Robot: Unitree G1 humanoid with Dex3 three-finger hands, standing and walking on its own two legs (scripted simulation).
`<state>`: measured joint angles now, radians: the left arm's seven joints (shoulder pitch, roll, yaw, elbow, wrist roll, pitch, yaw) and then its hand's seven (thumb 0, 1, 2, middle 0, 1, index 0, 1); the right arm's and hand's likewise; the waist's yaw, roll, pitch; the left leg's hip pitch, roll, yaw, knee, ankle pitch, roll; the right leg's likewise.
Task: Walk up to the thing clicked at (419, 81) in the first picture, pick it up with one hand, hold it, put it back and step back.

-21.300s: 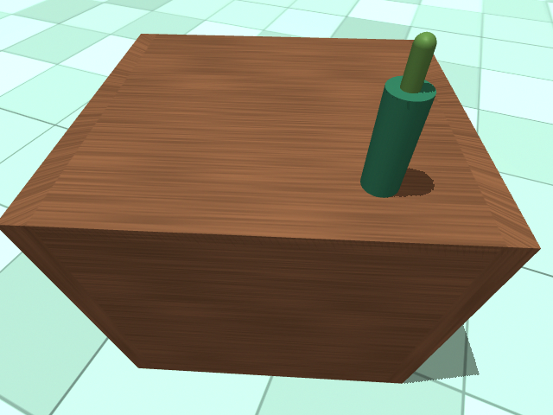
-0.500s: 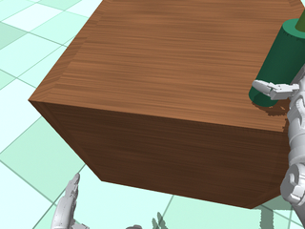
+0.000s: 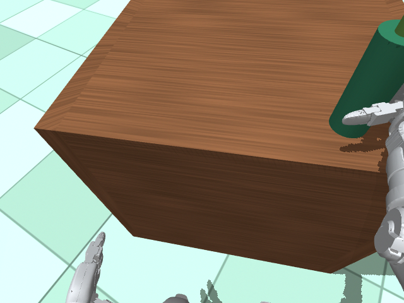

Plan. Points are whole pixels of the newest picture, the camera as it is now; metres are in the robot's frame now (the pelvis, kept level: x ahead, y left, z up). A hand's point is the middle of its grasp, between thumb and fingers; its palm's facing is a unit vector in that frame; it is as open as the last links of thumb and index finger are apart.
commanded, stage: withdraw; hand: right
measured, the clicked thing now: (383, 68) +0.49 -0.22 +0.20
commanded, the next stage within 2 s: rise in 0.22 s
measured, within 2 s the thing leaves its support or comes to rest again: neither
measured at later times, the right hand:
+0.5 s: hand out of the picture +0.50 -0.32 +0.25, palm faces +0.35 +0.92 -0.19, open 17.4 cm
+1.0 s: hand out of the picture +0.34 -0.31 +0.22, palm faces +0.44 +0.81 -0.39, open 17.4 cm
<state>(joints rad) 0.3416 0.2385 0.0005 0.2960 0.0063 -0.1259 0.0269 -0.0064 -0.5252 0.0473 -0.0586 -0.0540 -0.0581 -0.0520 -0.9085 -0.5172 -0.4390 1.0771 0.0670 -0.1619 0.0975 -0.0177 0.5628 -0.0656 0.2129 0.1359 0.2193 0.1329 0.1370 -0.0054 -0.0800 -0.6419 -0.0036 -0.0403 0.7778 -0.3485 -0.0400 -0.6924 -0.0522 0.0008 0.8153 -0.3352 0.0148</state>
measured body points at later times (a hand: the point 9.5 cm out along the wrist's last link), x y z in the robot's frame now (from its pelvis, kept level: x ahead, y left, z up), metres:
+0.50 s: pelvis +0.02 +0.00 +0.02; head +0.07 +0.00 +0.46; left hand +0.18 +0.25 -0.05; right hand +0.47 -0.36 +0.26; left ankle +0.02 +0.15 -0.70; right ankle +0.03 -0.13 -0.70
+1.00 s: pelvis +0.05 -0.01 +0.02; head +0.06 +0.02 +0.47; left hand +0.22 +0.23 -0.05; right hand +0.31 -0.35 +0.24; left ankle +0.02 +0.15 -0.70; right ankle +0.03 -0.13 -0.70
